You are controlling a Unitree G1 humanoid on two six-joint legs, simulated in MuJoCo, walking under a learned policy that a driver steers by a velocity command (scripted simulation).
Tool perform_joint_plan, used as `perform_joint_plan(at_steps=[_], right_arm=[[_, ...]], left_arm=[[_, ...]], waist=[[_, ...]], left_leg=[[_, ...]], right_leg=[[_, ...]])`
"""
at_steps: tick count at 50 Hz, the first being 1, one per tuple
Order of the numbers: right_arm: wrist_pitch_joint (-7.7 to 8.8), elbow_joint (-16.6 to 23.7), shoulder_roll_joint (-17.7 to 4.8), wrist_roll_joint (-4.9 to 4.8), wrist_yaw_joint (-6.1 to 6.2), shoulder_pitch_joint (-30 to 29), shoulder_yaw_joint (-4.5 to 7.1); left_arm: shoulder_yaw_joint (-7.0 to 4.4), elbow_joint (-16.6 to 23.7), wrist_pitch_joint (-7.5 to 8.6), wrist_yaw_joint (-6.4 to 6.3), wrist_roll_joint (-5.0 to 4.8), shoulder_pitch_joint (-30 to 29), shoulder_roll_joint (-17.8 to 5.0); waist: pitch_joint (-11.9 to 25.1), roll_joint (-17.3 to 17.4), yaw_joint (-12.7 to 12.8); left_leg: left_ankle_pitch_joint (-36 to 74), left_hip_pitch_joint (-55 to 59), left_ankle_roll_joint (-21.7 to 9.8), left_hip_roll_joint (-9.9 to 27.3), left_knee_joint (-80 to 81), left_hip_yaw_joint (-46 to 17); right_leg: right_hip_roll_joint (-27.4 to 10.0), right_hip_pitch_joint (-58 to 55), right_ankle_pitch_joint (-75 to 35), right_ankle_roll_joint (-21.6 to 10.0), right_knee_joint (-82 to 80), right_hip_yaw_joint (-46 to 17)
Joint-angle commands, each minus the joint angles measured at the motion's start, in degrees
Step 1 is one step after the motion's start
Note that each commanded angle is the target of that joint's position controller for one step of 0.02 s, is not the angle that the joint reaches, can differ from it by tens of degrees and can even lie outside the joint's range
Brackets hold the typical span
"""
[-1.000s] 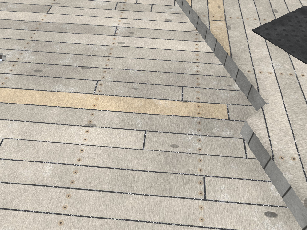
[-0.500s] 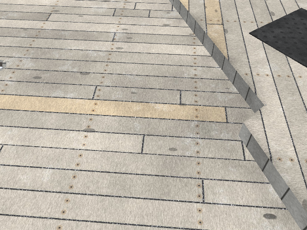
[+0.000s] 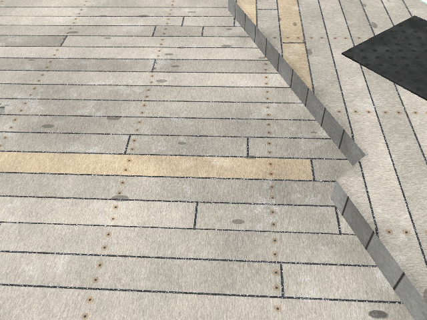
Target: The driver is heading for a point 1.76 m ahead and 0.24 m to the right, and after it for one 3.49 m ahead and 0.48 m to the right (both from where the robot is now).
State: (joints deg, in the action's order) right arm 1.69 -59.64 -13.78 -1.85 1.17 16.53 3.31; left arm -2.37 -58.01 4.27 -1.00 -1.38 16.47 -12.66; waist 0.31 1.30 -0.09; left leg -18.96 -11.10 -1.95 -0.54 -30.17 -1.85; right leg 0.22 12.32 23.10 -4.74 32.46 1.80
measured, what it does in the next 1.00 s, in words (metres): walks ahead: left foot, then right foot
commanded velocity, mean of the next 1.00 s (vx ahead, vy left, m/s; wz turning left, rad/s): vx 0.10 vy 0.00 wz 0.00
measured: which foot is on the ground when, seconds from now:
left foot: down 0.00-0.02, up 0.04-0.36, down 0.38-1.00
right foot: down 0.00-0.40, up 0.42-0.62, down 0.64-1.00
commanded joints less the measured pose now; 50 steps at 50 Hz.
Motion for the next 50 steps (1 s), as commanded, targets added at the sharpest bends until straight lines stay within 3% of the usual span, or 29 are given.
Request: perform_joint_plan(at_steps=[1, 2, 3, 4, 6, 7, 9, 11, 12, 15, 18, 19, 20, 21, 22, 23, 25, 26, 28, 29, 31, 32, 33, 34, 35, 36, 40, 44, 50], right_arm=[[1.6, 6.6, -4.3, 0.19, -0.42, -11.7, 0.17], [2.69, 9.1, -2.7, 0.22, -0.35, -13.1, -0.13], [3.48, 9.3, -5.4, -0.29, -0.44, -13.8, 0.48], [3.88, 8.1, -5.8, -0.69, -0.82, -10.9, 0.6], [3.93, 6.3, -6.1, 0.32, -1.1, -8.6, 0.95], [3.75, 6.4, -5.9, 0.78, -1.23, -9.7, 1.13], [3.09, 6.9, -2.5, 0.83, -1.7, -11.7, 0.35], [2.46, 8.3, -0.2, 0.85, -1.87, -15.7, -0.66], [2.23, 8.9, -0.1, 0.87, -1.87, -17.6, -0.92], [1.51, 9.2, -2.7, 0.76, -1.8, -17.6, -0.67], [1.7, 6.9, -6.6, 1.86, -1.5, -11.1, 0.83], [1.85, 6.1, -9.3, 2.28, -1.09, -7.9, 1.66], [1.65, 5.3, -12.4, 3.17, -0.75, -3.4, 2.19], [1.03, 3.9, -8.9, 3.37, -0.88, 0.1, 1.14], [1.0, 4.0, -6.0, 2.16, -1.49, -2.3, 0.04], [1.17, 4.8, -5.8, 1.66, -1.55, -8.0, -0.36], [1.24, 6.3, -4.7, 2.12, -1.35, -15.2, -0.98], [0.94, 6.6, -5.2, 2.48, -1.13, -17.1, -0.92], [0.26, 6.5, -6.0, 3.13, -0.52, -17.1, -0.71], [0.06, 6.3, -6.1, 3.0, -0.2, -16.7, -0.69], [-0.36, 5.9, -6.0, 1.83, 0.16, -16.5, -0.71], [-0.39, 5.0, -5.0, 1.38, 0.12, -14.8, -0.98], [-0.41, 4.2, -4.7, 1.74, -0.03, -13.1, -1.12], [-0.78, 4.6, -4.9, 1.94, 0.16, -12.5, -0.81], [-0.79, 4.3, -4.8, 2.55, 0.41, -12.9, -0.96], [-0.65, 4.0, -4.6, 2.52, 0.58, -12.1, -0.92], [-0.32, 2.0, -4.6, 2.09, 0.64, -9.1, -0.89], [-0.44, 1.1, -4.4, 1.77, 0.44, -9.0, -0.92], [-1.29, -0.2, -4.7, 1.61, 0.7, -8.2, -0.81]], left_arm=[[-2.05, -2.6, 1.19, 0.19, 0.6, 13.4, -6.9], [-3.49, -3.2, 1.46, 0.75, 0.55, 18.5, -13.4], [-2.54, -2.8, 2.09, 0.98, 1.41, 16.5, -11.1], [-1.55, -1.3, 2.55, 0.88, 1.43, 12.3, -8.0], [-1.02, 0.4, 2.41, 1.13, 1.21, 7.4, -7.3], [-0.53, 0.5, 1.85, 1.0, 1.27, 6.9, -6.1], [0.07, 0.0, 0.57, 0.41, 1.83, 8.2, -5.1], [0.27, 0.0, -0.25, -0.42, 2.09, 7.8, -6.0], [0.07, -0.3, -0.45, -0.67, 2.11, 8.4, -7.4], [-0.35, -1.0, -0.51, -0.65, 1.49, 7.8, -9.0], [-0.4, -0.7, -0.46, -0.48, 0.61, 4.5, -8.4], [-0.4, -1.0, -0.26, -0.21, 1.24, 6.1, -8.3], [0.4, -1.1, 0.14, 0.1, 2.69, 11.0, -5.4], [1.65, -2.4, -0.43, -0.08, 1.88, 14.7, -1.3], [0.79, -1.9, -1.14, -0.06, 1.12, 10.5, -4.1], [0.19, -0.8, -1.83, -0.4, 0.45, 7.2, -5.4], [-0.28, -0.7, -3.44, -1.56, 0.74, 4.8, -4.8], [-0.28, -0.5, -4.05, -2.04, 0.9, 4.7, -4.3], [-0.01, -0.7, -4.47, -2.63, 1.33, 4.4, -3.0], [0.07, -1.1, -4.58, -2.61, 1.48, 4.7, -2.7], [0.06, -2.4, -4.9, -1.97, 1.98, 5.9, -2.5], [-0.06, -2.0, -5.21, -1.61, 2.87, 4.8, -3.6], [-0.16, -0.7, -5.46, -1.61, 3.26, 3.0, -5.4], [-0.82, -0.8, -5.22, -1.58, 2.48, 1.2, -8.7], [-0.6, -0.5, -4.48, -1.5, 2.11, -1.0, -7.3], [-0.32, -0.6, -3.73, -1.51, 2.27, -2.0, -6.1], [-0.3, -1.4, -1.84, -1.07, 1.81, -1.4, -5.1], [-0.17, -2.1, -2.03, -0.93, 1.7, 0.1, -5.1], [0.1, -2.5, -2.44, -0.81, 1.58, 0.8, -4.8]], waist=[[-3.2, -5.0, 7.5], [-3.0, -19.0, 8.1], [-5.6, -14.3, 6.7], [-7.8, -9.3, 3.9], [-6.4, -5.9, 1.4], [-5.3, -5.8, 1.3], [-3.7, -7.2, 1.6], [-3.4, -7.2, 1.9], [-3.0, -7.6, 2.4], [-1.6, -9.4, 1.5], [0.9, -7.3, -3.0], [3.3, -4.4, -4.0], [10.8, 2.3, -2.3], [19.5, 11.0, -2.9], [16.4, 8.1, -2.8], [9.5, 6.0, -1.1], [3.1, 3.0, 1.5], [1.8, 4.1, 2.7], [2.1, 5.6, 2.9], [3.1, 5.3, 3.1], [3.6, 4.4, 4.4], [2.2, 2.9, 4.0], [-0.8, 1.0, 2.7], [-4.1, -5.0, 0.3], [-5.5, -6.1, 0.2], [-5.2, -6.6, -0.3], [-1.6, -4.3, -0.2], [0.4, -2.6, 0.4], [0.5, -1.5, 0.3]], left_leg=[[-7.3, -21.9, -3.0, 2.8, -3.3, -3.7], [-8.5, -32.7, -0.3, -2.7, -18.1, 3.5], [-12.6, -37.7, -0.6, -0.2, -28.9, -0.9], [-8.4, -39.8, -1.1, 2.0, -33.7, -2.5], [-1.6, -37.4, -1.0, 4.2, -32.7, -0.9], [0.8, -34.4, -0.4, 4.8, -29.9, 0.2], [4.9, -28.7, 1.2, 3.2, -23.1, 3.3], [9.9, -21.6, 2.0, 1.6, -13.2, 5.1], [12.4, -18.1, 2.1, 0.6, -9.2, 5.9], [16.6, -11.4, 1.0, -0.2, -4.4, 4.5], [22.8, -2.0, -2.5, -1.5, 4.1, 4.1], [37.1, 5.6, -4.1, 1.6, 5.1, 1.2], [58.3, 22.2, -9.5, 11.0, -1.1, -8.4], [61.5, 26.5, -18.6, 21.7, 2.2, -19.8], [51.6, 19.0, -18.5, 20.2, 6.2, -22.4], [41.5, 11.7, -16.2, 18.2, 8.3, -18.4], [24.7, -0.4, -12.3, 14.7, 12.8, -13.7], [18.5, -4.8, -10.6, 12.7, 14.3, -11.7], [13.8, -8.2, -10.3, 11.0, 15.3, -10.1], [11.3, -8.7, -10.1, 10.6, 15.2, -9.5], [0.7, -11.8, -8.1, 9.0, 15.2, -7.7], [-6.9, -13.9, -5.4, 7.6, 15.5, -6.9], [-12.0, -15.7, -2.7, 6.1, 15.0, -5.9], [-9.0, -10.5, -0.5, 2.6, 13.7, -1.6], [-4.0, -5.5, 0.4, 1.8, 10.8, -1.0], [0.1, -2.9, 0.2, 1.6, 8.9, -0.7], [11.7, -0.6, -1.5, 1.8, 5.8, -0.4], [18.4, 1.0, -1.6, 2.1, 4.4, -0.3], [22.1, 2.8, -1.4, 2.3, 3.5, -0.4]], right_leg=[[-7.6, -18.5, -1.0, -2.6, -13.0, -12.0], [-19.4, -23.3, 6.4, -9.1, -22.3, -34.3], [-23.3, -21.0, 7.7, -12.2, -23.7, -40.8], [-21.7, -20.4, -1.3, -11.0, -22.2, -35.2], [-17.4, -19.4, -26.4, -6.9, -20.1, -22.1], [-15.3, -18.3, -37.6, -5.1, -19.3, -16.3], [-11.7, -15.4, -48.2, -3.9, -18.5, -9.2], [-9.0, -10.5, -50.9, -3.2, -18.1, -4.5], [-8.6, -8.7, -51.0, -3.1, -17.8, -3.7], [-10.6, -7.4, -51.4, -3.3, -16.0, -4.9], [-9.6, -8.8, -53.3, -1.2, -8.1, -5.4], [-7.1, -6.2, -48.1, 1.0, -2.5, -4.2], [-3.0, 4.8, -28.5, 3.8, 8.0, -2.7], [1.0, 8.1, 7.0, 6.6, 22.7, -2.9], [0.9, 8.1, 17.6, 7.8, 29.5, -7.0], [-0.8, 11.0, 16.8, 8.2, 31.7, -7.0], [-3.2, 10.0, 12.3, 8.9, 26.5, -5.8], [-3.7, 7.1, 10.5, 9.0, 20.9, -5.3], [-2.7, 2.2, 7.3, 8.9, 12.1, -3.6], [-2.6, -0.6, 2.6, 8.4, 7.5, -3.1], [-1.5, -7.4, -10.5, 6.7, -2.3, -1.4], [-2.0, -8.8, -12.7, 5.5, -4.9, -2.0], [-4.9, -7.4, -10.2, 3.9, -8.2, -4.9], [-4.7, 3.1, 2.2, 2.0, -9.6, -5.3], [-4.2, 8.0, 6.6, 1.7, -11.9, -5.6], [-4.4, 9.1, 5.5, 2.5, -13.1, -5.7], [-3.8, 3.9, -8.1, 3.7, -11.0, -4.9], [-3.2, 1.3, -14.8, 3.4, -9.5, -4.0], [-3.0, 0.7, -19.1, 3.3, -9.2, -3.5]])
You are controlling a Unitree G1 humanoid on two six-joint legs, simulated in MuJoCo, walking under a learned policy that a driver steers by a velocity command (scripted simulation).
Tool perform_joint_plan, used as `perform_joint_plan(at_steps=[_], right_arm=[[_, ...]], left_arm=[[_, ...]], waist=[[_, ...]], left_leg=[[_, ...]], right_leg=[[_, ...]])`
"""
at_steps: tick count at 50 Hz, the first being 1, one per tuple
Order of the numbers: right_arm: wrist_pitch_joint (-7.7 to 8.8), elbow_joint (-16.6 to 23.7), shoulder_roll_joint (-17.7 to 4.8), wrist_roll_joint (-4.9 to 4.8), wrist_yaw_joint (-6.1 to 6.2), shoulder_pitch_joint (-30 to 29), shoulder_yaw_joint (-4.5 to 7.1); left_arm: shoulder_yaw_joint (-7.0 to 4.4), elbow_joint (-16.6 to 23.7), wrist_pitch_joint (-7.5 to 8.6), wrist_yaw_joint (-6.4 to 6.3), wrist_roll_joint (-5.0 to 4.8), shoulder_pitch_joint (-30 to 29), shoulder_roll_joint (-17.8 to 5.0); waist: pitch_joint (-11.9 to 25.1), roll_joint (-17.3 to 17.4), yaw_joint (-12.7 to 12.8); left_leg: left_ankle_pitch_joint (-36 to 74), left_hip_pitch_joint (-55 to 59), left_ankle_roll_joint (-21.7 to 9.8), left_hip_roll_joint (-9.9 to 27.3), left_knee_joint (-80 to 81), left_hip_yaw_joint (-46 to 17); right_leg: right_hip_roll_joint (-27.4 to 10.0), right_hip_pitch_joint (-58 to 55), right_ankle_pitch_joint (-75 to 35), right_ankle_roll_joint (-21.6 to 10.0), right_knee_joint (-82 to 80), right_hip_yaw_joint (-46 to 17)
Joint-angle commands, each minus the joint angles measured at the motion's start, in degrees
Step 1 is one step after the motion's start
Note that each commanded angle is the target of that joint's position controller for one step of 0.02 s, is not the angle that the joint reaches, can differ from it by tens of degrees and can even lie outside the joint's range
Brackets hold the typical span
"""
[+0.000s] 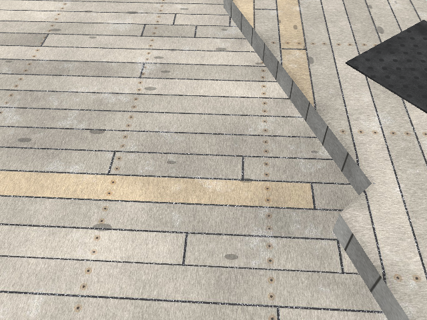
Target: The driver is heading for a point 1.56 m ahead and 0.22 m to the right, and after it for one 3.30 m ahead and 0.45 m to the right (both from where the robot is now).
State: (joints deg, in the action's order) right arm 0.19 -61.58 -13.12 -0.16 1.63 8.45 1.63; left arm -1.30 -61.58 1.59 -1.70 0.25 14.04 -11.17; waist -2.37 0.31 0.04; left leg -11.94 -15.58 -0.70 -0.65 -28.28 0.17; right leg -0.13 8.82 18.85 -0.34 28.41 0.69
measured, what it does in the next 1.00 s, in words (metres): walks ahead: right foot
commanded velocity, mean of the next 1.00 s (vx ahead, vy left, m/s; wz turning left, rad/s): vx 0.34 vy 0.00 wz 0.00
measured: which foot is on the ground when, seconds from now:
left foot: down 0.00-0.88, up 0.90-1.00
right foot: down 0.00-0.36, up 0.38-0.84, down 0.86-1.00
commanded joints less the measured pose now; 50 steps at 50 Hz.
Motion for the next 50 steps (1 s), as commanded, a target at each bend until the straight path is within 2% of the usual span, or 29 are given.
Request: perform_joint_plan(at_steps=[1, 5, 6, 8, 9, 11, 12, 14, 15, 17, 18, 19, 20, 21, 22, 23, 25, 27, 32, 38, 41, 42, 43, 44, 45, 46, 47, 48, 50], right_arm=[[0.09, 1.6, -5.4, -0.09, 0.29, 0.0, 0.89], [-0.33, 1.0, -5.6, -0.14, 0.51, -0.1, 1.02], [-0.44, 0.3, -4.9, -0.14, 0.49, 0.8, 0.89], [-0.51, -0.1, -5.1, -0.62, 0.4, 0.6, 1.24], [-0.07, 0.6, -5.1, -0.58, 0.26, -0.8, 1.3], [1.9, 2.9, -4.1, -1.06, -0.47, -4.9, 1.08], [2.95, 3.6, -3.7, -1.29, -0.91, -6.1, 0.98], [4.49, 4.1, -3.9, -1.69, -1.79, -5.9, 1.18], [4.96, 3.7, -3.9, -1.91, -2.16, -4.5, 1.28], [5.05, -0.4, -4.6, -1.89, -2.35, 5.0, 2.44], [4.83, -2.6, -6.8, -1.54, -2.25, 12.3, 3.61], [4.95, -3.9, -12.9, -1.55, -2.08, 20.1, 5.28], [5.67, -4.4, -12.3, -0.78, -2.78, 23.5, 4.35], [6.5, -3.0, -8.9, -0.36, -2.7, 17.7, 3.01], [6.92, -1.2, -6.4, -0.46, -2.88, 13.0, 2.19], [7.05, -0.1, -5.9, -0.4, -3.16, 10.3, 1.71], [6.54, 0.3, -4.0, 0.04, -3.22, 10.0, 0.77], [5.99, -0.4, -4.5, 0.18, -2.51, 13.2, 0.56], [5.22, 0.4, -7.3, 0.47, -0.85, 15.6, 0.75], [4.6, -0.6, -7.6, -0.64, -0.64, 20.1, 1.48], [3.88, 0.5, -9.9, -0.25, -0.56, 17.9, 2.47], [3.34, 0.9, -9.9, 0.06, -0.58, 16.8, 2.52], [3.18, 1.8, -9.0, 0.41, -0.71, 15.9, 2.05], [3.89, 2.9, -2.8, 0.47, -1.43, 21.7, 0.4], [5.64, 2.1, -0.7, -0.51, -1.95, 22.3, -0.43], [6.99, 4.0, -6.0, -2.13, -2.2, 16.6, 1.09], [7.61, 5.6, -7.8, -2.98, -1.99, 11.8, 1.45], [7.6, 6.1, -7.3, -2.5, -1.42, 9.7, 1.73], [5.88, 5.5, -5.3, -1.2, -0.77, 12.3, 2.21]], left_arm=[[-0.92, 1.0, 0.2, -0.1, -0.06, 3.3, -6.2], [-0.77, 0.7, 0.05, -0.07, -0.03, 3.7, -5.8], [-0.71, -0.1, -0.04, -0.09, -0.08, 5.2, -5.3], [-1.42, -0.1, -0.32, -0.27, -0.72, 5.4, -7.2], [-1.85, 0.3, -0.19, -0.41, -1.01, 5.8, -8.5], [-3.0, 0.4, 0.95, -0.55, -1.69, 7.7, -11.7], [-3.18, 0.5, 1.77, -0.54, -1.63, 7.8, -11.6], [-3.13, 0.9, 2.95, -0.16, -1.4, 7.5, -10.3], [-3.18, 1.4, 3.03, 0.13, -1.75, 6.3, -10.1], [-3.16, 2.9, 2.64, 0.66, -1.96, 2.8, -10.3], [-2.96, 4.0, 2.87, 0.76, -1.71, 0.6, -10.1], [-1.92, 6.3, 3.45, 0.74, -1.37, -0.5, -6.2], [-1.63, 7.7, 4.36, 0.57, -1.72, -1.2, -4.8], [-2.2, 7.9, 4.94, 0.93, -3.28, -1.5, -6.7], [-2.29, 7.6, 5.28, 1.35, -3.55, -1.2, -7.2], [-2.62, 7.3, 5.44, 1.34, -3.03, -1.2, -7.2], [-3.47, 7.3, 4.93, 1.5, -2.0, -1.5, -7.9], [-3.39, 7.8, 4.11, 1.88, -1.64, -2.7, -6.3], [-2.09, 13.1, 3.79, 2.23, -1.49, -15.3, -4.0], [-1.4, 16.8, 4.5, 4.08, -2.19, -23.5, -5.2], [-2.91, 16.1, 4.82, 4.47, -2.04, -17.3, -8.9], [-4.15, 13.7, 4.69, 4.15, -2.11, -9.0, -11.0], [-5.36, 10.8, 4.38, 3.58, -2.01, 1.4, -13.6], [-6.58, 9.0, 4.14, 3.16, -0.13, 10.2, -18.6], [-5.55, 8.4, 3.86, 3.32, -0.17, 10.9, -16.0], [-4.37, 8.9, 4.17, 3.51, -0.99, 5.4, -12.7], [-3.56, 10.2, 4.41, 3.5, -0.98, -0.2, -10.2], [-3.03, 10.5, 4.92, 3.84, -0.49, -4.4, -8.7], [-2.37, 10.2, 5.59, 4.35, 0.34, -6.7, -6.8]], waist=[[3.1, -0.4, 0.1], [2.6, -0.5, 0.0], [3.8, -0.8, 0.1], [0.5, -3.8, 0.3], [-2.6, -5.8, 0.9], [-8.2, -9.8, 2.3], [-10.0, -9.6, 2.3], [-9.6, -8.7, 1.4], [-8.5, -8.0, 0.3], [-4.1, -6.6, -4.2], [-1.2, -3.4, -7.3], [1.9, 12.3, -9.4], [5.2, 16.3, -9.3], [1.0, 8.9, -5.9], [-1.1, 5.5, -3.9], [-2.2, 3.0, -2.5], [-2.1, 3.6, -1.3], [-2.0, 3.7, -1.4], [-4.7, 3.0, -3.5], [-6.8, 3.6, -4.1], [-0.2, 6.1, 1.0], [5.0, 6.9, 5.4], [11.1, 6.4, 9.9], [21.1, -5.3, 8.0], [27.0, -12.8, 7.3], [17.8, -10.3, 6.8], [10.4, -6.6, 5.0], [5.9, -2.1, 2.6], [3.9, -3.6, -1.2]], left_leg=[[15.4, 7.5, -2.6, 2.4, 1.5, -2.5], [15.6, 7.9, -2.5, 2.5, 1.5, -2.6], [10.0, 8.4, -2.4, 1.7, 1.3, -1.7], [-10.2, 3.7, -2.5, -1.6, -2.6, 1.6], [-16.0, -1.7, -2.4, -2.4, -5.4, 2.4], [-13.7, -12.1, -2.9, -0.8, -13.5, 3.1], [-12.8, -15.5, -3.5, 1.3, -15.9, 1.5], [-15.4, -18.4, -4.5, 3.4, -15.5, 0.4], [-14.4, -14.7, -4.8, 3.3, -10.7, 1.3], [-4.2, 6.7, -4.3, -1.2, -1.8, 5.5], [-2.9, 16.5, -5.1, 0.3, -0.2, 1.1], [-9.9, 25.3, -11.4, 12.8, 10.0, -21.2], [-11.6, 28.9, -17.2, 21.9, 18.3, -41.6], [-12.8, 25.5, -16.4, 22.9, 17.3, -38.3], [-10.4, 22.1, -14.1, 20.3, 17.2, -30.5], [-7.1, 19.5, -12.4, 18.3, 18.0, -24.5], [4.0, 15.8, -9.6, 13.9, 19.1, -14.6], [12.9, 15.4, -9.7, 12.4, 19.7, -10.1], [16.7, 12.3, -9.7, 11.1, 22.7, -5.1], [19.4, 19.6, -9.4, 14.5, 21.5, -3.1], [43.5, 24.2, -7.8, 15.4, 11.5, -1.7], [51.1, 22.9, -6.6, 13.8, 1.8, -0.2], [46.1, 13.8, -4.9, 11.5, -11.6, 0.7], [21.2, -8.8, -1.6, 3.2, -34.7, 2.3], [-18.6, -18.5, -1.0, -3.6, -48.5, -5.0], [-17.4, -24.6, -2.4, 0.2, -53.2, -8.2], [-12.6, -25.0, -3.4, 3.4, -51.9, -6.1], [-7.9, -22.6, -3.4, 6.1, -47.6, -4.9], [-4.4, -15.4, -3.3, 9.1, -42.4, -5.3]], right_leg=[[-2.6, 4.2, -15.2, -1.1, -5.2, -2.3], [-2.4, 4.1, -15.7, -1.1, -5.6, -2.1], [-2.0, 3.4, -9.8, -1.3, -6.3, -1.7], [-3.1, 5.2, 9.6, -4.2, -8.5, -4.5], [-6.0, 5.6, 18.9, -6.6, -11.1, -8.9], [-16.1, 3.3, 26.6, -12.2, -17.6, -22.2], [-18.9, 2.5, 23.0, -13.7, -18.2, -25.4], [-19.5, -1.8, 11.1, -13.2, -15.9, -23.4], [-17.9, -1.4, 7.3, -11.8, -14.3, -19.9], [-11.4, 8.5, 0.2, -8.1, -9.0, -11.0], [-7.6, 14.0, -8.9, -5.9, 0.3, -6.1], [0.6, 24.9, -6.1, -1.1, 21.7, 2.9], [3.7, 32.7, 13.3, -0.5, 36.9, -2.5], [-0.2, 37.7, 11.2, -2.3, 44.6, -7.1], [-3.0, 38.1, 5.1, -3.9, 45.3, -6.8], [-5.3, 37.8, -0.5, -4.5, 43.0, -5.7], [-7.5, 33.2, -6.5, -4.0, 37.3, -3.9], [-7.5, 32.8, -8.8, -2.4, 33.8, -1.7], [-5.8, 32.2, -18.7, 0.1, 14.5, 0.9], [-3.6, 30.1, -20.6, -2.6, 2.8, 1.4], [0.1, 19.0, -15.9, -5.5, 2.2, 3.2], [2.1, 8.6, -15.2, -7.0, 2.0, 4.5], [-0.7, -7.6, -15.5, -9.2, 3.2, 1.1], [-15.9, -30.8, -4.8, -17.5, 1.8, -23.2], [-23.2, -35.2, 2.4, -21.3, -10.5, -45.4], [-20.7, -27.9, 5.0, -17.9, -12.8, -39.8], [-18.8, -17.9, 1.0, -15.6, -14.1, -30.1], [-16.7, -8.2, -5.5, -14.3, -16.1, -23.3], [-13.6, 1.9, -10.8, -13.2, -19.1, -16.1]])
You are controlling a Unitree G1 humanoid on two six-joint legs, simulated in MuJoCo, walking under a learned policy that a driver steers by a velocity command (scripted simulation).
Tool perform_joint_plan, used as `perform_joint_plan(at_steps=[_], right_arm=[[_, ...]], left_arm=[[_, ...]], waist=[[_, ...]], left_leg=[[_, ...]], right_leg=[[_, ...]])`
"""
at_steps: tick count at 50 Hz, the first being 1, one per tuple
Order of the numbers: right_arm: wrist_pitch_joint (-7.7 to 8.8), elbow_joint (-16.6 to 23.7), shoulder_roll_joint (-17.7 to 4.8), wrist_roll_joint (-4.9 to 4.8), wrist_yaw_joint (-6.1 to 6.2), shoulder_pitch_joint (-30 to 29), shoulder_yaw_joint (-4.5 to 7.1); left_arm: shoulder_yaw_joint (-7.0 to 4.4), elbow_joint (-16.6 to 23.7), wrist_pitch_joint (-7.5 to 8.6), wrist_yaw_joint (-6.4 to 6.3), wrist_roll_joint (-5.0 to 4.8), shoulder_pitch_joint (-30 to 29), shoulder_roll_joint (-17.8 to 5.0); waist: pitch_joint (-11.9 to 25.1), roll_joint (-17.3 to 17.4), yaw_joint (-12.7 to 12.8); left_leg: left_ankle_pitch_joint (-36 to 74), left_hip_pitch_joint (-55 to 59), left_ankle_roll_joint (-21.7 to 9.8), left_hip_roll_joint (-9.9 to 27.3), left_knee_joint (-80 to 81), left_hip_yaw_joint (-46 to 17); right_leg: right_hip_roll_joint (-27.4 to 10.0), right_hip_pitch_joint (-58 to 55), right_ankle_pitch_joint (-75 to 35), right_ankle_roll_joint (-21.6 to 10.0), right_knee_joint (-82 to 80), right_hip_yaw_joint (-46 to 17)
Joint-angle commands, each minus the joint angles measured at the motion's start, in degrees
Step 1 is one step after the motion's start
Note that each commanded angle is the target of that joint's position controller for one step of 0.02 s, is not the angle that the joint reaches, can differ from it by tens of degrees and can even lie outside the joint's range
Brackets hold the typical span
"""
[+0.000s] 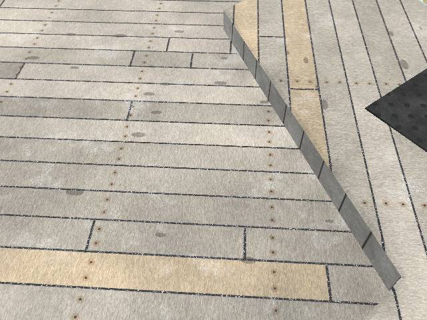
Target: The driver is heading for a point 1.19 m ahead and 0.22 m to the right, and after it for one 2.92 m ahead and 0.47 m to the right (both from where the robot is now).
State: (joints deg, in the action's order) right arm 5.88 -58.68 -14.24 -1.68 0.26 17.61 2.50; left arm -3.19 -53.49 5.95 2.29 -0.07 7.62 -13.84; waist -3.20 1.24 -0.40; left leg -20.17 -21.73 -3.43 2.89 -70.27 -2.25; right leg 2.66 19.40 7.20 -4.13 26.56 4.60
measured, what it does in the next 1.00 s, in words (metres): walks ahead: left foot, then right foot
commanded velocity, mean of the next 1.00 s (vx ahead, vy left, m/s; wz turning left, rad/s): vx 0.50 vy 0.00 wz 0.00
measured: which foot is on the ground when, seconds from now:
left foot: up 0.00-0.40, down 0.42-0.98, up 1.00-1.00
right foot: down 0.00-0.44, up 0.46-0.94, down 0.96-1.00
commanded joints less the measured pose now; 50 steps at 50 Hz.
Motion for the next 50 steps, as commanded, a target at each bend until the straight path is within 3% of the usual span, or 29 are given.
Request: perform_joint_plan(at_steps=[1, 2, 4, 7, 11, 15, 18, 19, 20, 21, 22, 23, 24, 25, 26, 27, 29, 31, 34, 38, 42, 45, 46, 47, 48, 49, 50], right_arm=[[-0.52, 2.4, -2.9, 0.42, 0.7, 4.1, 1.25], [-1.04, 2.8, -2.5, 0.49, 0.77, 3.7, 1.29], [-1.43, 4.8, -3.8, 0.97, 1.05, -1.2, 1.73], [-1.02, 7.3, -3.9, 1.58, 0.74, -8.1, 1.88], [-0.38, 9.7, -2.7, 1.07, -0.14, -16.5, 1.19], [0.02, 12.2, -2.9, 0.61, -1.56, -22.4, 0.67], [0.54, 12.9, -5.0, 0.43, -2.44, -20.9, 1.17], [0.7, 12.1, -6.4, 0.46, -2.46, -17.2, 1.86], [0.76, 9.5, -8.6, 0.53, -2.22, -8.8, 3.19], [0.73, 6.7, -12.6, 1.16, -1.72, 2.5, 4.61], [0.23, 5.1, -17.9, 1.88, -1.56, 8.9, 5.91], [0.19, 5.3, -13.3, 1.59, -1.71, 9.0, 4.34], [0.33, 6.0, -10.1, 1.13, -1.61, 3.9, 3.33], [0.36, 7.4, -8.2, 1.19, -1.54, -1.2, 2.68], [0.4, 7.9, -6.7, 1.72, -1.73, -4.9, 2.22], [0.58, 8.0, -5.1, 2.24, -1.92, -6.6, 1.66], [0.79, 7.1, -5.0, 2.2, -2.12, -6.1, 1.62], [1.01, 6.1, -6.8, 2.01, -1.55, -4.2, 2.06], [0.62, 5.1, -7.8, 1.78, -0.45, -1.5, 2.23], [0.2, 4.0, -8.5, 1.17, 0.1, 1.9, 2.22], [-0.79, 2.1, -9.1, 0.71, 0.23, 5.6, 2.6], [-1.75, 1.9, -9.9, 0.62, 0.59, 5.0, 3.16], [-2.02, 2.2, -10.4, 0.6, 0.62, 3.8, 3.29], [-2.36, 2.5, -9.8, 0.66, 0.61, 2.7, 3.05], [-2.44, 3.5, -8.0, 1.21, 0.61, 2.8, 2.23], [-1.38, 4.4, -1.8, 1.58, -0.03, 9.4, 0.35], [0.22, 3.8, -2.7, 0.92, -0.38, 8.1, 0.32]], left_arm=[[-0.39, 1.5, 1.3, 0.42, 0.48, 0.4, -4.1], [-0.43, 0.8, 1.35, 0.21, 0.35, 1.5, -4.6], [-0.84, 0.0, 1.32, -0.77, 0.43, 3.7, -6.9], [-1.09, -0.8, 0.86, -1.98, 0.23, 7.4, -8.2], [-1.16, -2.0, 0.45, -2.6, -0.53, 12.0, -8.9], [-1.47, -3.9, -0.64, -2.72, -0.88, 16.0, -9.2], [-2.08, -4.0, -1.6, -2.96, -0.98, 15.4, -10.4], [-2.21, -3.6, -1.88, -2.98, -0.97, 14.0, -10.9], [-1.87, -3.2, -2.2, -2.97, -0.86, 13.1, -10.1], [-0.89, -2.0, -2.19, -3.0, -0.12, 13.2, -8.1], [1.07, -1.2, -0.97, -2.4, 0.09, 19.7, -1.3], [0.72, -1.9, 0.68, -2.13, -0.79, 18.3, -3.8], [-0.55, -0.4, 1.58, -1.88, -2.46, 13.0, -8.4], [-0.6, 0.6, 1.89, -2.1, -2.57, 9.3, -8.8], [-0.89, 0.8, 1.67, -2.54, -1.78, 7.5, -8.3], [-1.25, 0.6, 0.88, -2.81, -1.27, 8.1, -7.6], [-0.98, 0.2, -0.69, -2.9, -1.0, 10.1, -4.8], [-1.08, 1.2, -1.38, -3.11, -0.61, 7.9, -4.7], [-1.15, 3.5, -1.29, -3.04, -0.11, 1.6, -4.6], [-0.36, 5.6, -0.8, -2.21, -0.61, -6.5, -3.3], [0.04, 7.8, -0.33, -0.99, -0.99, -12.1, -3.9], [-0.45, 8.4, 0.21, -0.11, -1.09, -10.6, -5.8], [-1.1, 7.6, 0.32, -0.03, -1.0, -7.4, -7.2], [-2.27, 5.3, 0.31, -0.21, -0.84, 0.1, -9.0], [-3.62, 2.4, 0.23, -0.68, -0.38, 10.7, -12.3], [-5.07, 0.9, -0.19, -0.94, 0.52, 18.1, -18.0], [-3.74, 0.5, -0.38, -0.75, -0.05, 18.7, -14.2]], waist=[[4.1, -4.5, -1.4], [3.1, -4.7, -1.8], [0.9, -4.2, -1.4], [0.1, -3.6, 0.4], [-0.7, -3.8, 3.2], [-2.3, -3.9, 4.8], [-0.7, -5.4, 2.5], [1.8, -6.2, 0.0], [6.8, -5.7, -4.2], [15.2, -2.4, -8.1], [23.1, 11.6, -5.7], [25.8, 12.4, -6.6], [17.3, 9.4, -5.9], [11.9, 5.1, -4.3], [8.1, 2.1, -2.5], [6.3, 2.6, -0.5], [5.2, 3.6, 1.2], [3.5, 2.6, 1.4], [1.9, 1.6, 0.1], [0.0, 2.0, -2.5], [-1.8, 2.0, -4.0], [-0.3, 3.1, -1.7], [1.9, 3.9, 0.4], [6.3, 3.5, 4.3], [13.8, 1.1, 8.1], [22.7, -12.2, 6.5], [25.9, -15.4, 7.0]], left_leg=[[3.7, -8.2, -0.3, 6.1, 1.6, -2.7], [4.3, -8.7, 0.2, 6.4, 3.7, -2.1], [9.4, -13.3, 1.6, 7.0, 9.2, -1.5], [19.8, -17.8, 2.9, 6.8, 20.3, -1.0], [27.8, -15.2, 3.1, 3.8, 33.3, 1.8], [24.0, -17.3, 2.1, 2.6, 39.2, 1.7], [17.3, -13.0, -0.1, 1.1, 41.6, 2.4], [15.6, -6.8, -1.1, -0.7, 42.3, 4.0], [16.1, 4.4, -2.7, -2.6, 43.2, 5.5], [17.0, 22.2, -6.0, 3.7, 40.7, -1.4], [6.9, 43.9, -15.2, 17.7, 45.1, -28.4], [3.0, 45.7, -16.1, 19.7, 52.6, -40.8], [3.1, 39.3, -13.0, 17.8, 52.9, -32.0], [7.7, 30.5, -11.0, 15.6, 53.9, -23.8], [12.0, 22.3, -10.1, 13.5, 55.9, -18.6], [14.7, 16.7, -9.2, 11.5, 57.8, -14.6], [17.2, 11.8, -9.7, 10.1, 60.8, -10.7], [20.5, 10.8, -10.5, 9.8, 62.7, -8.0], [23.1, 12.9, -9.8, 9.1, 63.7, -5.0], [20.4, 14.0, -8.0, 7.3, 64.6, -1.0], [21.4, 22.0, -7.8, 10.4, 61.9, -1.4], [29.7, 26.9, -6.3, 12.6, 57.1, -1.9], [38.4, 27.0, -5.6, 12.0, 53.1, -1.0], [46.0, 25.4, -4.4, 9.6, 44.3, 1.0], [40.4, 16.9, -2.7, 6.4, 30.3, 3.2], [17.1, -6.8, 1.7, -2.8, 6.8, 5.4], [-12.7, -16.5, 1.7, -6.2, -2.8, -2.6]], right_leg=[[-15.6, -6.5, -0.1, -9.8, -18.5, -18.0], [-15.2, -4.9, -0.8, -10.1, -19.6, -16.2], [-14.9, -4.7, -1.5, -10.4, -21.4, -14.2], [-14.2, -8.0, -3.7, -9.3, -21.9, -11.9], [-12.9, -10.9, -4.4, -7.4, -21.5, -8.3], [-16.0, -19.3, -6.1, -7.2, -17.9, -8.5], [-18.3, -23.8, -14.6, -5.8, -13.0, -9.2], [-17.6, -23.9, -24.3, -5.0, -8.5, -8.3], [-14.8, -21.9, -32.0, -3.5, 1.2, -6.0], [-11.6, -12.0, -24.7, -1.6, 17.0, -3.5], [-1.1, 12.4, 3.5, 2.9, 39.7, -1.6], [0.0, 19.9, 25.5, 2.1, 48.1, -10.8], [-3.6, 25.1, 22.6, 1.0, 51.2, -11.3], [-7.0, 24.4, 17.0, 0.6, 49.2, -9.4], [-9.1, 22.1, 12.8, 0.7, 45.4, -8.5], [-10.8, 18.4, 10.2, 0.8, 42.4, -8.8], [-11.6, 14.8, 8.2, 1.4, 39.1, -8.2], [-11.9, 17.1, 4.5, 2.6, 34.7, -7.7], [-11.7, 21.0, -4.5, 3.9, 24.0, -7.3], [-9.0, 17.6, -13.3, 4.1, 10.3, -4.6], [-8.0, 19.4, -10.9, 2.9, 4.6, -4.8], [-6.8, 15.8, -4.8, 0.6, 2.4, -4.4], [-5.1, 10.2, -3.1, -0.3, 1.9, -2.9], [-3.1, -0.1, -3.4, -1.7, 0.9, -1.2], [-7.2, -16.7, -4.6, -4.3, 3.3, -5.7], [-21.9, -40.1, 3.5, -13.6, 0.9, -31.1], [-25.5, -43.4, 9.0, -15.7, -8.6, -46.8]])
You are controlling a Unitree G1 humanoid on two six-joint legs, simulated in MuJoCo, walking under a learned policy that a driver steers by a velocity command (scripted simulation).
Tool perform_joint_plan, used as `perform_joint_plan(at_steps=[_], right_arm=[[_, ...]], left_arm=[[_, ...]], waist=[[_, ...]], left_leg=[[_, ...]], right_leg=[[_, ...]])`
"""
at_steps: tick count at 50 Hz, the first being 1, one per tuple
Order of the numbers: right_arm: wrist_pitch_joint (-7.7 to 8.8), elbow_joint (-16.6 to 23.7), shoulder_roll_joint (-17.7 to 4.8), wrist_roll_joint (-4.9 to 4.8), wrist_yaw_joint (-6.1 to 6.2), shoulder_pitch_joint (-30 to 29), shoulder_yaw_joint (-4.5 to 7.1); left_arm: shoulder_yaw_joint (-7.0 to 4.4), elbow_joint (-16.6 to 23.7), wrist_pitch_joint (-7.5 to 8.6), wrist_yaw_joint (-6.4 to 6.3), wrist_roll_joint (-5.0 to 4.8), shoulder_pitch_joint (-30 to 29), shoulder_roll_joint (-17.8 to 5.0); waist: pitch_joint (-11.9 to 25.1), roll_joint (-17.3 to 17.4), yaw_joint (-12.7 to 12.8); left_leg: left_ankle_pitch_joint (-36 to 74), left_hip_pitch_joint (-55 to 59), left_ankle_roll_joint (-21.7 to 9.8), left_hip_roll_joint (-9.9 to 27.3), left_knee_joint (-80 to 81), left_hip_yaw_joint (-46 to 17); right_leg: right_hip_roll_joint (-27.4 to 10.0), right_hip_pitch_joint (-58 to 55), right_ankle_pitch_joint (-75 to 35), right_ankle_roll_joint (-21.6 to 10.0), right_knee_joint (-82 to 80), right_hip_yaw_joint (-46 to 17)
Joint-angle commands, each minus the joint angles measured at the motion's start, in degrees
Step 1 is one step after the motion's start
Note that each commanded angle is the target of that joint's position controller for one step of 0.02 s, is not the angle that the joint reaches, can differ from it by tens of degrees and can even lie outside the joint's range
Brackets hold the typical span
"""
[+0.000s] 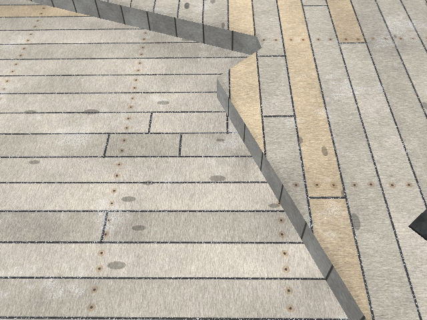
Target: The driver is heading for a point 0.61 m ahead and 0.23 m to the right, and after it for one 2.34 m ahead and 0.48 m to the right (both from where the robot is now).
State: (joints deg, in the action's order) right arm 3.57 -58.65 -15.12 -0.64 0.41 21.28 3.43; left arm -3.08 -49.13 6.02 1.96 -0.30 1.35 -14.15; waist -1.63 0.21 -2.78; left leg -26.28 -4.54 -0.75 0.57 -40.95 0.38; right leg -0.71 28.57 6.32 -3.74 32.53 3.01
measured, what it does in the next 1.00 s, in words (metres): walks ahead, turning right: left foot, then right foot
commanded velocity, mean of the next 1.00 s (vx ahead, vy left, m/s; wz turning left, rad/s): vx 0.50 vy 0.00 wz -0.36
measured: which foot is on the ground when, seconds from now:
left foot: up 0.00-0.46, down 0.48-0.98, up 1.00-1.00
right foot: down 0.00-0.48, up 0.50-0.96, down 0.98-1.00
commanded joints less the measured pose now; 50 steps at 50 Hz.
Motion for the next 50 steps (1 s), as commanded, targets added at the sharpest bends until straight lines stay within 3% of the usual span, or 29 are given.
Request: perform_joint_plan(at_steps=[1, 2, 3, 5, 7, 9, 11, 14, 19, 22, 23, 24, 25, 26, 27, 28, 29, 30, 33, 34, 35, 37, 39, 44, 46, 47, 48, 49, 50], right_arm=[[3.53, 5.2, -6.9, -1.8, -0.81, -0.6, 0.73], [3.9, 6.2, -7.4, -2.18, -0.65, -4.5, 0.74], [3.58, 6.4, -7.1, -1.35, -0.2, -6.7, 1.0], [1.98, 6.0, -5.3, -0.49, 0.32, -5.1, 1.33], [0.95, 6.1, -3.5, -0.27, 0.42, -4.9, 1.15], [0.8, 7.7, -3.9, 0.37, 0.58, -8.9, 1.34], [1.11, 9.4, -3.7, 0.8, 0.46, -13.3, 1.44], [1.65, 11.2, -2.7, 0.38, -0.07, -19.6, 1.03], [2.72, 14.0, -3.4, -0.3, -1.47, -27.4, 0.5], [3.57, 14.0, -6.2, -0.42, -1.78, -24.4, 1.23], [3.8, 12.9, -7.4, -0.32, -1.55, -19.7, 1.91], [4.07, 10.6, -10.2, 0.16, -1.07, -11.0, 3.22], [4.0, 9.5, -14.5, 0.98, -0.57, -1.1, 4.24], [3.23, 8.6, -17.0, 1.15, -0.98, 0.2, 4.66], [3.16, 9.9, -10.1, 1.04, -1.02, -1.7, 2.91], [3.19, 10.5, -6.9, 0.67, -0.82, -5.0, 2.0], [3.19, 10.7, -6.2, 0.9, -0.89, -8.3, 1.6], [3.12, 10.4, -5.0, 1.2, -0.95, -10.6, 1.34], [3.42, 9.6, -4.7, 1.52, -0.66, -12.3, 1.5], [3.32, 7.8, -5.1, 3.38, -0.54, -6.9, 1.0], [3.36, 7.2, -6.1, 3.26, -0.6, -6.1, 1.35], [3.4, 7.7, -5.9, 2.89, -0.82, -6.8, 1.32], [3.34, 8.1, -5.9, 2.46, -0.94, -7.4, 1.27], [2.15, 7.5, -8.3, 2.08, -0.28, -3.5, 1.98], [1.08, 7.6, -9.7, 2.13, -0.07, -2.6, 2.34], [0.35, 7.7, -10.2, 1.91, -0.08, -2.5, 2.4], [-0.2, 8.3, -9.7, 1.8, -0.15, -2.4, 2.08], [-0.28, 10.4, -6.6, 2.31, -0.2, -2.0, 1.09], [0.15, 14.9, -2.1, 2.15, -1.06, -1.5, 0.21]], left_arm=[[-2.82, -3.1, -0.29, -0.51, -0.33, 20.3, -10.9], [-2.2, -1.7, -0.23, -0.64, -0.19, 15.3, -8.9], [-1.65, -1.1, -0.1, -0.56, 0.27, 11.5, -7.3], [-1.11, -1.2, 0.35, -0.31, 1.05, 9.1, -5.7], [-1.37, -2.1, 0.63, -0.5, 0.78, 10.6, -6.8], [-1.71, -3.1, 0.6, -1.15, 0.49, 12.8, -8.2], [-1.66, -3.8, 0.21, -1.82, 0.14, 15.1, -8.2], [-1.86, -4.4, -0.24, -2.45, -0.33, 17.6, -9.0], [-2.3, -6.0, -1.09, -3.05, -1.2, 22.2, -9.1], [-3.09, -5.7, -1.79, -3.4, -1.21, 20.9, -10.3], [-3.06, -5.2, -1.97, -3.4, -1.2, 19.8, -10.1], [-2.47, -4.4, -2.0, -3.25, -0.79, 19.3, -8.4], [-1.29, -2.2, -2.05, -3.19, 0.51, 19.3, -4.9], [0.12, -1.2, -0.99, -2.99, -1.08, 27.5, 0.6], [-1.33, -2.3, -0.63, -3.1, -2.18, 25.2, -6.2], [-2.19, -1.1, -0.66, -3.12, -2.51, 20.1, -9.0], [-2.25, -0.8, -0.98, -3.35, -2.16, 18.0, -8.1], [-2.58, -0.4, -1.35, -3.4, -1.51, 16.8, -7.4], [-2.58, 0.9, -3.23, -2.88, -1.77, 16.7, -4.3], [-1.53, 1.9, -4.54, -0.81, 4.6, 14.4, -2.7], [-1.54, 3.0, -5.2, 0.13, 4.55, 13.3, -1.5], [-1.21, 4.0, -5.55, 1.23, 2.92, 11.1, -2.1], [-0.79, 5.2, -5.43, 1.83, 2.13, 7.8, -2.4], [-0.59, 8.2, -5.84, 1.91, 2.77, 1.5, -3.9], [-1.21, 8.0, -5.8, 1.5, 3.26, 3.5, -5.1], [-1.68, 6.6, -5.38, 1.13, 3.47, 8.3, -5.5], [-2.61, 3.7, -4.6, 0.3, 3.82, 17.1, -6.6], [-4.22, 2.6, -4.14, -0.63, 4.46, 24.3, -12.3], [-5.65, 3.8, -4.59, -0.95, 2.59, 22.3, -19.5]], waist=[[16.1, -11.1, 9.0], [10.4, -7.1, 7.6], [6.1, -3.5, 5.9], [3.7, -5.0, 2.6], [2.4, -4.7, 1.7], [0.7, -3.5, 2.3], [-0.1, -2.9, 3.2], [-0.9, -3.3, 4.9], [-2.4, -4.3, 6.8], [-0.9, -6.1, 3.9], [1.5, -6.2, 1.3], [7.6, -4.8, -2.4], [17.6, 3.1, -5.4], [23.9, 22.1, -0.7], [19.9, 14.6, -2.0], [12.6, 9.5, -2.3], [8.7, 4.6, -0.7], [5.7, 4.4, 0.6], [2.7, 6.1, 3.0], [0.2, 0.0, 3.2], [-0.3, 1.5, 4.0], [-0.3, 4.5, 3.9], [-0.2, 5.6, 3.3], [-0.7, 5.8, 1.5], [0.9, 6.2, 2.2], [3.6, 5.2, 4.1], [8.1, 2.0, 7.8], [12.3, -5.8, 9.9], [15.3, -18.7, 6.3]], left_leg=[[-4.6, -39.4, -2.3, -0.1, -36.4, -7.2], [0.9, -39.5, -2.9, 3.1, -34.6, -5.4], [5.6, -37.2, -2.8, 5.5, -30.5, -4.2], [10.2, -30.5, -2.4, 8.0, -25.3, -4.6], [12.6, -30.2, -1.6, 8.6, -21.8, -4.0], [17.6, -33.7, -0.4, 8.8, -15.8, -3.6], [24.2, -35.3, 0.7, 8.0, -8.2, -3.3], [31.9, -32.3, 1.4, 5.3, 3.1, -2.2], [30.9, -30.3, 1.3, 3.1, 12.0, -3.0], [25.1, -23.6, -0.1, 2.2, 14.5, -3.3], [23.6, -16.8, -1.1, 1.4, 15.8, -2.2], [23.7, -3.7, -3.1, 2.8, 14.9, -3.0], [22.8, 13.4, -6.1, 13.7, 13.0, -13.9], [11.6, 28.5, -13.8, 25.0, 20.3, -39.0], [4.9, 24.6, -12.1, 22.9, 23.1, -39.2], [6.5, 17.1, -9.5, 21.2, 23.6, -29.3], [12.0, 9.3, -8.5, 19.0, 25.0, -23.0], [15.4, 3.6, -8.5, 17.3, 26.9, -18.3], [20.4, -3.5, -9.2, 15.5, 31.8, -9.1], [25.6, -8.1, -9.3, 16.5, 32.5, -6.4], [28.4, -7.6, -9.2, 16.1, 32.5, -3.1], [29.4, -6.8, -8.4, 14.5, 32.6, 2.0], [29.1, -6.3, -7.3, 13.4, 32.6, 5.7], [33.3, 1.2, -5.6, 16.0, 29.0, 9.2], [48.6, 5.1, -5.0, 16.4, 20.4, 11.1], [55.2, 5.4, -4.5, 15.7, 11.4, 12.5], [53.3, 1.2, -2.9, 13.7, -1.8, 14.4], [31.1, -11.7, -0.4, 11.4, -19.5, 14.7], [-5.9, -34.4, 2.9, 0.0, -34.5, 8.3]], right_leg=[[-20.3, -46.5, 12.4, -12.9, -15.3, -37.9], [-18.3, -37.9, 9.3, -10.8, -16.4, -30.1], [-16.2, -29.3, 4.9, -9.8, -18.6, -24.2], [-13.3, -20.2, 1.0, -8.7, -22.2, -18.4], [-12.7, -17.6, -2.6, -9.4, -24.6, -15.1], [-12.3, -18.0, -6.5, -10.0, -25.9, -13.1], [-11.0, -19.3, -8.8, -9.2, -25.9, -11.6], [-9.0, -19.3, -6.8, -7.7, -25.5, -9.7], [-11.3, -24.5, -4.1, -7.3, -21.1, -12.9], [-13.0, -26.3, -7.5, -5.7, -15.9, -15.8], [-11.6, -25.6, -12.7, -4.7, -11.4, -15.4], [-7.9, -21.7, -15.2, -3.1, -1.1, -13.3], [-2.5, -11.0, -0.7, -0.9, 17.1, -9.1], [4.1, 9.4, 28.0, 1.5, 34.1, -6.5], [0.2, 14.4, 27.3, 1.3, 41.5, -11.8], [-2.0, 16.5, 21.9, 0.8, 42.3, -10.6], [-4.6, 14.0, 17.1, 1.1, 41.0, -9.6], [-6.1, 12.3, 13.9, 1.2, 38.3, -9.5], [-8.5, 8.9, 10.4, 1.5, 34.9, -8.6], [-5.9, 7.2, 8.5, 2.0, 35.1, -4.9], [-6.2, 8.5, 6.5, 2.1, 32.8, -4.8], [-6.1, 8.6, 1.4, 2.3, 26.0, -4.1], [-5.5, 5.1, -3.3, 2.1, 17.4, -2.5], [-2.9, -0.5, 1.4, -0.3, 6.3, 1.8], [0.5, -4.2, 8.1, -2.3, 4.0, 3.8], [3.1, -9.6, 8.8, -3.5, 0.9, 4.6], [5.7, -20.7, 6.7, -5.1, -3.2, 4.6], [-6.2, -32.3, 10.5, -7.8, -7.2, -11.9], [-20.1, -44.1, 8.4, -16.9, -16.4, -43.2]])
